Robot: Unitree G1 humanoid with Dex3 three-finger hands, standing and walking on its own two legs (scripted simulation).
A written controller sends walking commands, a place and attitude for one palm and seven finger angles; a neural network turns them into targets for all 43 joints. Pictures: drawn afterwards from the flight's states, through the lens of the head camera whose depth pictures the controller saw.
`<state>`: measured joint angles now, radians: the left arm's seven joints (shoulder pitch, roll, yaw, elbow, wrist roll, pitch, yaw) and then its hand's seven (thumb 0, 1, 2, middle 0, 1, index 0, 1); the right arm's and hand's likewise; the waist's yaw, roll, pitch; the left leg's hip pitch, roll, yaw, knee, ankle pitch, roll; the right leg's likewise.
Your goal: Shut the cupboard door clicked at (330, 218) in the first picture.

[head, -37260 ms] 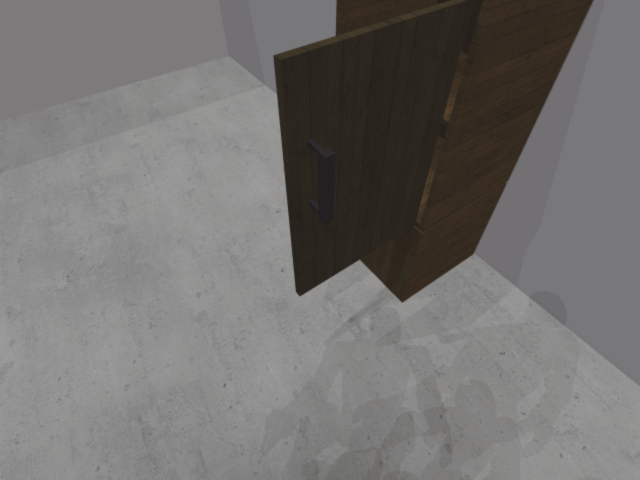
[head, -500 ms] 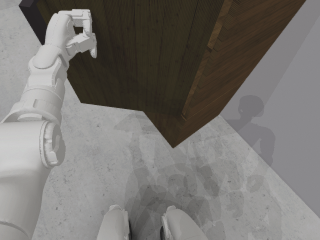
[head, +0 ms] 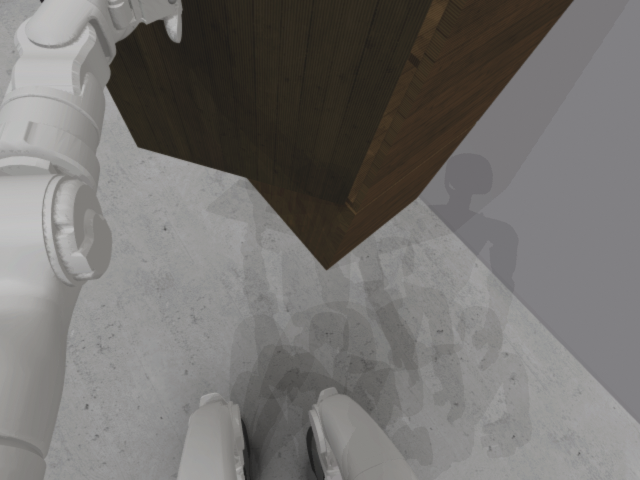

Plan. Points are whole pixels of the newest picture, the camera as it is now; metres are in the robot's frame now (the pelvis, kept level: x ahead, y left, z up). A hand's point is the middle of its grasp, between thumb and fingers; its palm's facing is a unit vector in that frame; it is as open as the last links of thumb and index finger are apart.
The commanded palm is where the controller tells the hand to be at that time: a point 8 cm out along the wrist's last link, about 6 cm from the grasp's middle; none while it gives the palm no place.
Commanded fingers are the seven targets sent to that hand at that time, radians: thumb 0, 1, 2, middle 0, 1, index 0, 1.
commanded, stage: pull the fist back off the door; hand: left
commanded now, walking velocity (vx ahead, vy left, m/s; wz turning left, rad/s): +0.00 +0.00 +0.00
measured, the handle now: out of the picture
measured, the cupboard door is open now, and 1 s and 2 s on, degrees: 36 32 32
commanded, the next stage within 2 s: draw the hand back to the body in 0.86 s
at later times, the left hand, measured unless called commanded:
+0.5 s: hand (190, 6) +0.58 +0.04 +0.15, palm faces +0.12 -0.99 -0.02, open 3.1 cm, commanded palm +0.53 +0.08 +0.14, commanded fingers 0.00 0.90 0.90 -1.30 -1.50 -1.30 -1.50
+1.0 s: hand (201, 66) +0.51 +0.04 +0.15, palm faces +0.11 -0.99 -0.04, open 3.1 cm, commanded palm +0.47 +0.09 +0.15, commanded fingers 0.00 0.90 0.90 -1.30 -1.50 -1.30 -1.50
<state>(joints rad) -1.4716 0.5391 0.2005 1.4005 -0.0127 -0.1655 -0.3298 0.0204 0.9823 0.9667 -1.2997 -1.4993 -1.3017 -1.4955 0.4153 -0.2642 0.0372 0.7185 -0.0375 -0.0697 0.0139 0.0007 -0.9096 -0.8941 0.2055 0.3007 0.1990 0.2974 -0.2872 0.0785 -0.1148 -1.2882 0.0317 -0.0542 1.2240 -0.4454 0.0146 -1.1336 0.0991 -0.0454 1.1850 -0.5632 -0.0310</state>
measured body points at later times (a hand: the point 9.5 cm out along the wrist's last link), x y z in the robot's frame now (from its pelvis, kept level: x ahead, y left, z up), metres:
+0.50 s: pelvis +0.03 -0.01 +0.04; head +0.16 -0.01 +0.47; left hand +0.57 +0.09 +0.15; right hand -0.02 -0.25 -0.08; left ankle +0.05 +0.11 -0.63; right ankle -0.01 -0.11 -0.63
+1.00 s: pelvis +0.02 -0.03 +0.05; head +0.10 -0.03 +0.49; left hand +0.50 +0.09 +0.15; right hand +0.08 -0.28 -0.08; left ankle +0.05 +0.11 -0.63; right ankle -0.01 -0.11 -0.63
